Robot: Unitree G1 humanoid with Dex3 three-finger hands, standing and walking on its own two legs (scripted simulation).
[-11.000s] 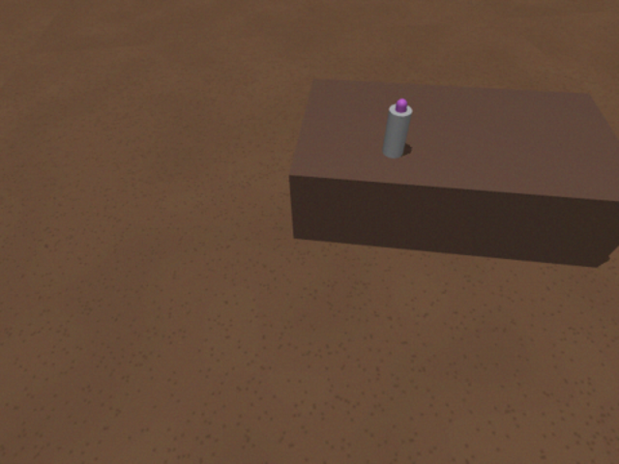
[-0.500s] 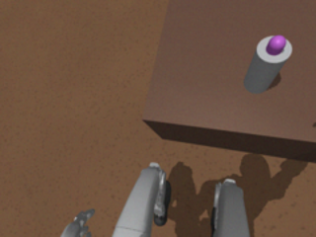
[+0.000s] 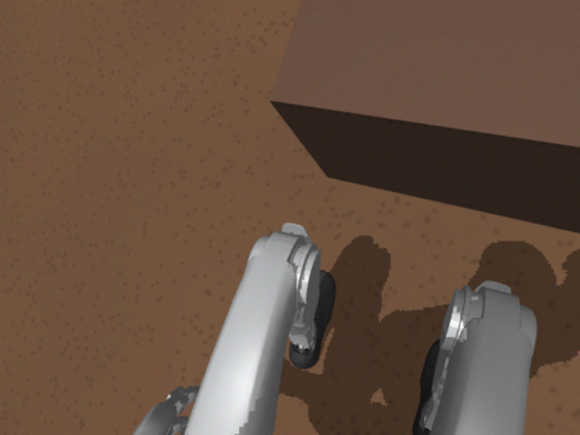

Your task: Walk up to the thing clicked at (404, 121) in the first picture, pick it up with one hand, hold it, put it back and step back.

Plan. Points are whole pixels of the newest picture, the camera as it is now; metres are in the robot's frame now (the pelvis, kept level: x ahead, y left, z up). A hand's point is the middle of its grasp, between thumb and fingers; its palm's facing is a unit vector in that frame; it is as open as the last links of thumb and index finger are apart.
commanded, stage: close in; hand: right
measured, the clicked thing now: out of the picture +0.64 -0.22 +0.08
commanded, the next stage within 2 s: rest palm in 0.56 s
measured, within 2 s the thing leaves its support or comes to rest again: neither
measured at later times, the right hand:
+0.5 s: hand out of the picture +0.60 -0.24 +0.03, palm faces +0.12 +0.99 -0.01, open 17.4 cm
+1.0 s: hand out of the picture +0.61 -0.22 +0.03, palm faces +0.14 +0.99 -0.01, open 16.9 cm
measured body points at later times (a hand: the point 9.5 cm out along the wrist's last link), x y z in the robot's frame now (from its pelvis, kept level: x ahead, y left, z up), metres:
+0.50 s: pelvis +0.02 +0.00 +0.01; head +0.26 -0.07 +0.39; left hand +0.04 +0.27 -0.08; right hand +0.59 -0.29 +0.03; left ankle +0.15 +0.14 -0.36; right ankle +0.07 -0.12 -0.36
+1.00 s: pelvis +0.01 +0.00 +0.01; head +0.26 -0.06 +0.38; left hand +0.05 +0.27 -0.09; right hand +0.60 -0.27 +0.04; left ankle +0.15 +0.14 -0.36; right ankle +0.07 -0.12 -0.36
